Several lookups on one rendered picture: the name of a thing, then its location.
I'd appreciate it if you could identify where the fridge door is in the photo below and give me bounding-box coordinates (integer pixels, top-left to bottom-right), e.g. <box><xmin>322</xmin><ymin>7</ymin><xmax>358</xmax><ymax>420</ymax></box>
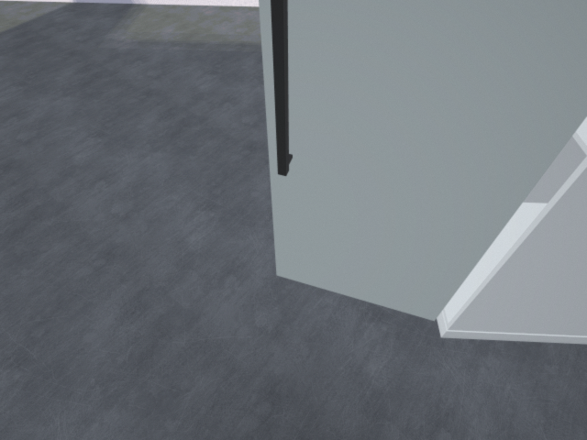
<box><xmin>259</xmin><ymin>0</ymin><xmax>587</xmax><ymax>321</ymax></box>

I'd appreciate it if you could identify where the handle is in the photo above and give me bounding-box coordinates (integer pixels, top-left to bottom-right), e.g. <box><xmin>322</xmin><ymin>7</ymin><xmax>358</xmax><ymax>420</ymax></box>
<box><xmin>271</xmin><ymin>0</ymin><xmax>293</xmax><ymax>176</ymax></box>

